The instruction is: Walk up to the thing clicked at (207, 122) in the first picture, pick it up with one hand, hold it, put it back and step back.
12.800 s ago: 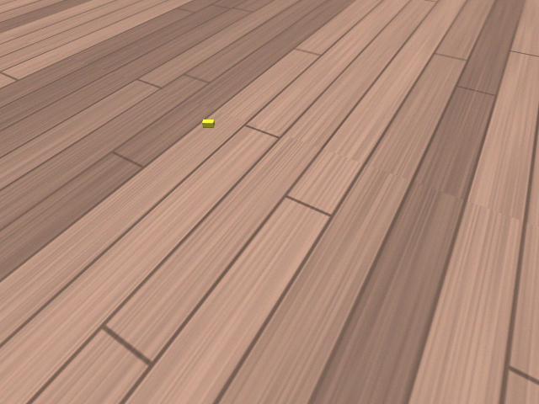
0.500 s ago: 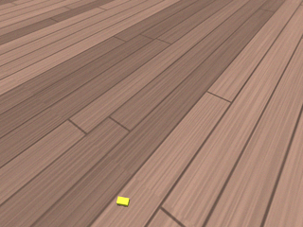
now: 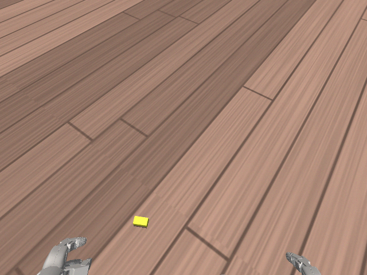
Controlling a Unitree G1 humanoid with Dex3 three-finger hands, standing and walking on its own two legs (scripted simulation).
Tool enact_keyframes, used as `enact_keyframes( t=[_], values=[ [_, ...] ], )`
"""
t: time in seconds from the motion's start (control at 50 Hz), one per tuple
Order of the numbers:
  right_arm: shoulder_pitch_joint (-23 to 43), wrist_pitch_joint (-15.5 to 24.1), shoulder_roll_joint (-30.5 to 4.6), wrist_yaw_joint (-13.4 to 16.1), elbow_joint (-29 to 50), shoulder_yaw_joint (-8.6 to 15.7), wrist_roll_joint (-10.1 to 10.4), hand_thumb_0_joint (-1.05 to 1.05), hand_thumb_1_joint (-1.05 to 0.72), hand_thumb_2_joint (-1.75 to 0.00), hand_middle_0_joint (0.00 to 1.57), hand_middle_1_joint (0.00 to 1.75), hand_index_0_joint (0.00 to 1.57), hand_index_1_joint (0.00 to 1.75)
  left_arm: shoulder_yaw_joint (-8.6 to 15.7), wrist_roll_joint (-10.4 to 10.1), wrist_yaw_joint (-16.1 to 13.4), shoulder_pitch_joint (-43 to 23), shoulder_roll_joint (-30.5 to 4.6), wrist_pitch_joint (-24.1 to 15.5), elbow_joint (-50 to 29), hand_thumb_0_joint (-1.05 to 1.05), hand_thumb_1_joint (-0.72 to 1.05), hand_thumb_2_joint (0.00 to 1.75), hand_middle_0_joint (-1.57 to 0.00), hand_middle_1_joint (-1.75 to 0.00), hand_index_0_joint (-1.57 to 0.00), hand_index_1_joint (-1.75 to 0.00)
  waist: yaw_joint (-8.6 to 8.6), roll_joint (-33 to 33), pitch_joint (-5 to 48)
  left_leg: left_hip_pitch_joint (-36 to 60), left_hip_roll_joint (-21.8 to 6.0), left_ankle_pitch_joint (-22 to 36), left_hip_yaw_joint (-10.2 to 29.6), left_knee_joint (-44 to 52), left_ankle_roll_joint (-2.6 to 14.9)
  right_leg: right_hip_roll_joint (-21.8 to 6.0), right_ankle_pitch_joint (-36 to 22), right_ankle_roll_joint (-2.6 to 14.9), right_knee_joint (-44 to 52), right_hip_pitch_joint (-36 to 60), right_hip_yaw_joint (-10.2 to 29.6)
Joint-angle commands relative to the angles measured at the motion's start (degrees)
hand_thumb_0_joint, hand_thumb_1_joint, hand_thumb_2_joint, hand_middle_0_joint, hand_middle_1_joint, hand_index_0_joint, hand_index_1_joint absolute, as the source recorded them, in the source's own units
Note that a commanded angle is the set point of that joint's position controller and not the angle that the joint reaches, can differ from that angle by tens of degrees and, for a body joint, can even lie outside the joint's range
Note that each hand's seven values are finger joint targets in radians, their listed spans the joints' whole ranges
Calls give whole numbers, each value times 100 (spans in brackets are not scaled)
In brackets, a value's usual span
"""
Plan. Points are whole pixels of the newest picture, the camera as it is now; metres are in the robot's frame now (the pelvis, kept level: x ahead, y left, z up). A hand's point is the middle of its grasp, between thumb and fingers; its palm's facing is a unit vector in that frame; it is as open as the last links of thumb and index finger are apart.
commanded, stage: rise first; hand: left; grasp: from above
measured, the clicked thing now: (141, 221) +0.41 +0.21 -0.75
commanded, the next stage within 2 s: none
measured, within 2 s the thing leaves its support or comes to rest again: neither
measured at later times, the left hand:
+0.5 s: hand out of the picture +0.13 +0.26 -0.22, palm faces -0.18 -0.88 -0.45, open 11.9 cm
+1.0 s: hand (104, 247) +0.25 +0.29 -0.43, palm faces -0.50 -0.44 -0.75, open 12.0 cm
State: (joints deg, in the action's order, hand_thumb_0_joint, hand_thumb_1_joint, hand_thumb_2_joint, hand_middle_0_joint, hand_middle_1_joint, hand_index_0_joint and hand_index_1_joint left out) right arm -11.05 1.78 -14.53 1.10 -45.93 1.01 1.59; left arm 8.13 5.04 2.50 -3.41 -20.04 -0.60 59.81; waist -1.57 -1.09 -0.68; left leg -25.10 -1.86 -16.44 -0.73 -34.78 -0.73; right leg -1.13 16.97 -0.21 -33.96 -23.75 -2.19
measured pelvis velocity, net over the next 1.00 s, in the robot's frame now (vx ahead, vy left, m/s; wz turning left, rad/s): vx -0.07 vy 0.00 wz -0.04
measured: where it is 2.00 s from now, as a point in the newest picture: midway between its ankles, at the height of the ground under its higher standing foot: outside the picture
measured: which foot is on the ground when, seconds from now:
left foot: down 0.00-1.00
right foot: down 0.00-1.00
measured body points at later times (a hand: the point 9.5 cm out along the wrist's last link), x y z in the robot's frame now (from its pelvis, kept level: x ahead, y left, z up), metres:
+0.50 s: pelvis -0.01 +0.01 -0.08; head +0.09 +0.02 +0.35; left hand +0.14 +0.31 -0.20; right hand +0.16 -0.24 -0.18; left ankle +0.01 +0.13 -0.73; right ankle +0.00 -0.12 -0.73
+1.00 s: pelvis -0.07 +0.00 -0.29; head +0.14 +0.01 +0.11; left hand +0.27 +0.31 -0.39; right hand +0.11 -0.27 -0.42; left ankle +0.01 +0.13 -0.73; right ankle +0.00 -0.12 -0.73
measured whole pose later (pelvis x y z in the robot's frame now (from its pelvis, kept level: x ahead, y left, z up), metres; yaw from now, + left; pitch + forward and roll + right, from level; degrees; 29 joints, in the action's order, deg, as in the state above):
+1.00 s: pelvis -0.07 +0.00 -0.29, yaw -2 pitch +35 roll -3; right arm -2.6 7.8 -16.3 -3.2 -38.1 3.7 -0.8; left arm 8.2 41.6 -1.8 -19.0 -30.8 -11.5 45.0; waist -1.0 0.8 8.3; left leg -107.9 -2.6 -38.9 3.1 -112.0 -0.7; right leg -1.3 39.8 0.2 -110.7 -105.6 -2.6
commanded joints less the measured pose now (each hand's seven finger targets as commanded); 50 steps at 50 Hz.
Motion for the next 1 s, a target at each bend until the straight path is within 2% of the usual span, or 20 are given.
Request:
enact_keyframes(
  t=[0.0,0.02,0.04,0.08,0.16,0.28,0.4,0.42,0.44,0.46,0.54,0.62,0.66,0.74,0.78,0.8,0.84,0.9,0.92,0.98],
  values=[
    [-206,114,-955,36,991,393,2,0,-90,-90,20,30,20,30,212,321,-86,797,-812,322,-617,0,-14,69,-43,-74,-43,-74,317,407,1378,172,283,1397,-82,-96,37,142,-1257,188,-96,265,-9],
    [-100,134,-975,25,1147,408,9,0,-92,-90,20,30,20,30,153,391,-126,412,-848,411,-1037,0,-22,70,-44,-72,-43,-73,233,415,1427,113,260,1309,-79,-192,45,142,-1172,183,-155,164,-11],
    [-47,149,-989,14,1256,418,23,0,-92,-91,20,30,20,30,277,405,-190,394,-985,514,-1082,0,-24,69,-47,-70,-45,-71,223,298,1367,-76,223,1157,-39,-283,45,174,-979,173,-257,0,-54],
    [-47,188,-955,-25,1430,403,31,0,-95,-91,20,30,20,30,234,432,-237,616,-889,653,-1193,0,-31,72,-46,-71,-44,-73,203,296,1165,-441,178,717,0,-459,48,202,-498,186,-468,-406,-82],
    [-163,397,-886,-28,1603,438,-27,0,-95,-91,20,30,20,30,325,558,-302,548,-863,584,-1764,0,-28,69,-46,-72,-46,-72,100,222,1359,-986,132,257,47,-1099,84,211,-82,159,-1123,-1120,-78],
    [-179,659,-817,49,1866,502,-103,0,-94,-91,20,30,20,30,528,735,-320,1105,-1024,409,-2951,0,-25,68,-50,-67,-48,-70,88,516,2083,-1336,121,266,52,-1857,99,168,-102,161,-1948,-1763,9],
    [-52,770,-785,97,1986,486,-118,0,-97,-92,20,30,20,30,422,880,-257,1669,-941,639,-3666,0,-24,65,-52,-67,-51,-68,8,535,2207,-1722,90,83,134,-2254,115,160,44,144,-2268,-2180,12],
    [-10,798,-802,99,2014,476,-116,0,-98,-92,20,30,20,30,366,944,-271,1404,-958,655,-3743,0,-24,65,-53,-67,-51,-68,-111,421,2194,-1887,90,-38,158,-2370,141,166,105,140,-2336,-2333,16],
    [-45,823,-781,106,1983,456,-116,0,-97,-92,20,30,20,30,316,1008,-260,1327,-950,667,-3740,0,-23,65,-52,-67,-51,-69,-107,426,2179,-2016,101,-7,115,-2532,147,147,59,141,-2447,-2450,43],
    [37,856,-786,109,1957,436,-133,0,-98,-92,20,30,20,30,306,1089,-266,1217,-940,652,-3497,0,-25,65,-51,-69,-50,-70,-205,412,2024,-2305,98,-88,144,-2743,157,147,136,140,-2619,-2732,30],
    [215,1015,-818,52,1880,461,-212,0,-96,-92,20,30,20,30,411,1509,-240,499,-1193,216,-2910,0,-20,63,-52,-65,-51,-66,-147,354,2008,-3423,130,-484,147,-3641,167,123,565,160,-3572,-3879,41],
    [218,1128,-962,-57,1927,584,-204,0,-93,-91,20,30,20,30,80,1960,-125,485,-1114,-383,-3361,0,-17,63,-52,-65,-51,-67,-63,723,3008,-3482,125,-410,258,-4146,99,135,566,183,-4382,-4549,50],
    [257,1126,-1046,-107,1833,593,-186,0,-93,-91,20,30,20,30,171,2199,-157,228,-1360,-619,-3088,0,-18,65,-50,-67,-49,-68,-91,718,3191,-3826,106,-250,367,-4550,86,133,462,180,-4836,-5005,29],
    [278,1011,-1139,-225,1707,622,-153,0,-95,-91,20,30,20,30,612,2809,-410,-252,-1999,-950,-2757,0,-24,70,-44,-74,-43,-75,157,747,3706,-4451,139,93,371,-5337,116,133,272,202,-5616,-5698,19],
    [231,941,-1201,-264,1657,693,-144,0,-95,-92,20,30,20,30,699,3026,-565,-419,-2170,-999,-3008,0,-27,73,-40,-78,-40,-78,233,888,4220,-4320,128,371,327,-5604,116,124,65,204,-5815,-5762,28],
    [232,914,-1211,-277,1616,710,-147,0,-95,-92,20,30,20,30,572,3114,-605,-514,-2045,-1011,-3013,0,-26,73,-40,-79,-40,-78,149,856,4305,-4401,121,341,351,-5695,108,127,82,205,-5923,-5890,5],
    [147,870,-1200,-297,1471,731,-152,0,-96,-92,20,30,20,30,608,3231,-672,-1050,-2260,-1037,-3021,0,-26,72,-42,-77,-42,-76,128,761,4548,-4610,126,454,281,-6038,161,139,-53,183,-6045,-5916,36],
    [48,805,-1163,-342,1276,709,-211,0,-99,-93,20,30,20,30,543,3501,-647,-2103,-2550,-1129,-2396,0,-26,70,-45,-73,-45,-73,-79,378,4438,-5576,152,-251,226,-6561,265,156,364,135,-6188,-6172,55],
    [19,779,-1192,-339,1208,701,-223,0,-99,-93,20,30,20,30,625,3660,-635,-2247,-2781,-1176,-2120,0,-25,70,-44,-74,-45,-73,-24,358,4455,-5800,154,-507,196,-6693,272,153,556,129,-6272,-6253,59],
    [-80,699,-1223,-364,1124,676,-261,0,-99,-92,20,30,20,30,623,3964,-586,-2701,-2943,-1356,-1664,0,-23,69,-44,-74,-45,-73,-5,248,4681,-6278,166,-904,142,-6984,275,152,864,129,-6511,-6307,16]
  ],
)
